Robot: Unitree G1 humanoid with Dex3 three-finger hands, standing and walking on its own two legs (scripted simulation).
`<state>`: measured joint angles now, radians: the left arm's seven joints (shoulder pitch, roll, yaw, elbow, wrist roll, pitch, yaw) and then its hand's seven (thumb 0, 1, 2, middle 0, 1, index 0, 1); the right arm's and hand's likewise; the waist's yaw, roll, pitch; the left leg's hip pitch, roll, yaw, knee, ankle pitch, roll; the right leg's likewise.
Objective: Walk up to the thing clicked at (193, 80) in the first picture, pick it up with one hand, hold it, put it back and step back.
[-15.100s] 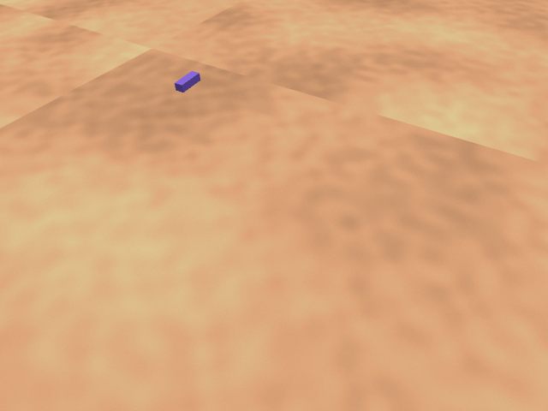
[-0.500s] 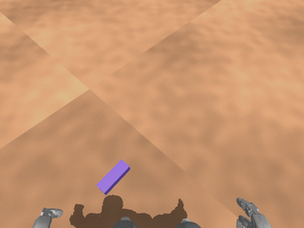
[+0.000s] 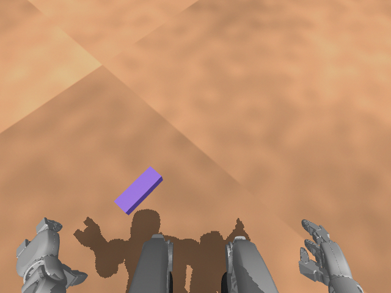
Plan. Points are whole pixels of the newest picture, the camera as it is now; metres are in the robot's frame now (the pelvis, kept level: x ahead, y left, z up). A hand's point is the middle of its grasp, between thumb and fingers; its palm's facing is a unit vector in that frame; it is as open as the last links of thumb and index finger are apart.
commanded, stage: rise first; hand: left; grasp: from above
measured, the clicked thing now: (139, 190) +0.47 +0.24 -0.57
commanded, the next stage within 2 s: approach in 1.74 s
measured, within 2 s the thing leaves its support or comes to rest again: neither
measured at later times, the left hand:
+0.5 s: hand (99, 213) +0.33 +0.30 -0.32, palm faces -0.24 -0.26 -0.94, open 14.1 cm
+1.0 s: hand (115, 201) +0.39 +0.28 -0.39, palm faces -0.25 -0.35 -0.90, open 13.9 cm
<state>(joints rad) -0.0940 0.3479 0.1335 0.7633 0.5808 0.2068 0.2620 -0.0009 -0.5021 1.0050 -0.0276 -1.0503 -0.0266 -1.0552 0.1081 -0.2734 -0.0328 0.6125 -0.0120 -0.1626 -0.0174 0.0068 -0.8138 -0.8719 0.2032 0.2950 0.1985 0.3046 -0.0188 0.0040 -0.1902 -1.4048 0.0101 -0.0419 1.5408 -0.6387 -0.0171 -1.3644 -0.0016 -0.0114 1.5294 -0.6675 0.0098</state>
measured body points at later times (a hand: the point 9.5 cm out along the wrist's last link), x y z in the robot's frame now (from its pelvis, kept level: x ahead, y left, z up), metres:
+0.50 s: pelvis -0.07 +0.00 -0.18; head +0.13 +0.01 +0.23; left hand +0.34 +0.31 -0.27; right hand +0.02 -0.26 -0.32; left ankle +0.03 +0.12 -0.56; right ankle +0.02 -0.13 -0.56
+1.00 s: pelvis -0.06 +0.00 -0.24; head +0.18 +0.01 +0.14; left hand +0.40 +0.29 -0.34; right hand -0.04 -0.26 -0.37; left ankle +0.03 +0.12 -0.56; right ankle +0.02 -0.13 -0.56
